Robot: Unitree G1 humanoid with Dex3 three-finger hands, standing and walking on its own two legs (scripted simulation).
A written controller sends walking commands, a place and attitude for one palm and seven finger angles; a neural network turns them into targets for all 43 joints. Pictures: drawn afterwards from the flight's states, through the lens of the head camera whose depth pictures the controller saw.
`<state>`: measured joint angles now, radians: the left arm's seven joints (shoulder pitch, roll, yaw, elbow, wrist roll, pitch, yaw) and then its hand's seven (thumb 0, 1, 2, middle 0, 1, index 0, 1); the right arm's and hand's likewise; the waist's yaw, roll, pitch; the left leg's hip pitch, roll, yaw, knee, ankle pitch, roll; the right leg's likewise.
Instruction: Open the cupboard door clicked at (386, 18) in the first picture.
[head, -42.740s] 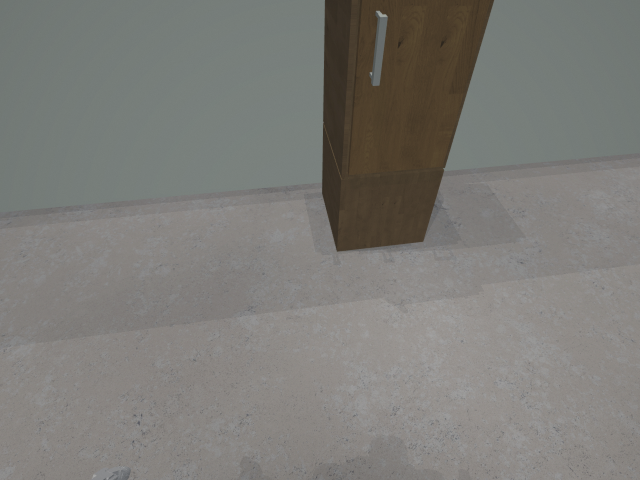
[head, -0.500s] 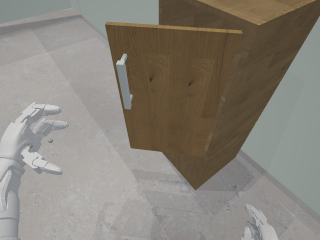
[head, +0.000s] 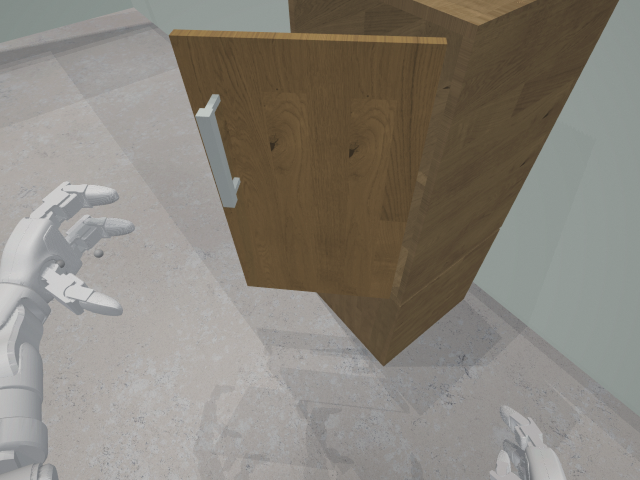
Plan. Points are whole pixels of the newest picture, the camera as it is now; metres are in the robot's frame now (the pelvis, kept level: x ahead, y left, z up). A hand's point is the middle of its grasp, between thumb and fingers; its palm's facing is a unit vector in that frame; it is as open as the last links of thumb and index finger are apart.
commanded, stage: move the hooked fingers beside the handle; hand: left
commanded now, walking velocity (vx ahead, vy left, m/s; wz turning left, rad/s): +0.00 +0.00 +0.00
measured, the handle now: (222, 154) +0.55 +0.19 +0.10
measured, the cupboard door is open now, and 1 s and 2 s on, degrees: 45 45 45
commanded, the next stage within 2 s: none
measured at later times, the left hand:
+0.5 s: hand (126, 217) +0.39 +0.27 +0.12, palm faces -0.01 -1.00 -0.01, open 14.0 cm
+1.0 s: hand (149, 182) +0.46 +0.27 +0.12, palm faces -0.05 -1.00 +0.01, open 14.0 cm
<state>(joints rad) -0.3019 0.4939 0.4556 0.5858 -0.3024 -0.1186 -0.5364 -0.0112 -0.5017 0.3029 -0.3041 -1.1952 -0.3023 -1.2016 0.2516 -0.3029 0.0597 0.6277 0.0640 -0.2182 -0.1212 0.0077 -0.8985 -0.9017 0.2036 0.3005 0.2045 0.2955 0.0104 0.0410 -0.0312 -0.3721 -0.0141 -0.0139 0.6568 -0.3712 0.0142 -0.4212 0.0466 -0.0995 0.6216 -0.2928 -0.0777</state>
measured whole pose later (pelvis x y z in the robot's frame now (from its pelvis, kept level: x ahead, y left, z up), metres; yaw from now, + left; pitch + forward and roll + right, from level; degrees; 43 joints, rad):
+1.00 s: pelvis +0.01 +0.04 -0.01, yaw -2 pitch +12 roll -1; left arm -0.73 0.54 0.43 1.04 -0.19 -0.25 -0.45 -0.01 -0.50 0.30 -0.30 -1.20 -0.30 -1.20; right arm 0.38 -0.29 0.06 0.64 0.04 -0.07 -0.07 0.00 -0.90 -0.90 0.20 0.30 0.21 0.30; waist -0.08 0.01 -0.08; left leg -0.51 -0.04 0.03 0.70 -0.39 0.06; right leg -0.56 0.03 -0.06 0.65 -0.29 -0.03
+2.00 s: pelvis +0.01 +0.03 -0.01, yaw -2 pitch +16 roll -2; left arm -0.85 0.62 0.44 1.16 -0.16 -0.28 -0.47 -0.01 -0.50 0.30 -0.30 -1.20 -0.30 -1.20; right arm 0.37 -0.30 0.06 0.60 0.03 0.04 -0.06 0.00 -0.90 -0.90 0.20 0.30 0.20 0.30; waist -0.12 0.01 -0.08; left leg -0.62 -0.02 0.02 0.77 -0.43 0.06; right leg -0.66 0.04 -0.07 0.69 -0.31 -0.04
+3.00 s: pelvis +0.01 +0.03 -0.01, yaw -2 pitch +14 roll -1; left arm -0.83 0.48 0.37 1.09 -0.16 -0.30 -0.33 -0.01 -0.50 0.30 -0.30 -1.19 -0.30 -1.20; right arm 0.39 -0.29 0.05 0.62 0.03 0.02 -0.03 0.00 -0.90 -0.90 0.20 0.30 0.20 0.30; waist -0.11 0.03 -0.09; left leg -0.60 -0.01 0.03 0.77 -0.42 0.05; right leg -0.65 0.05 -0.06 0.71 -0.31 -0.05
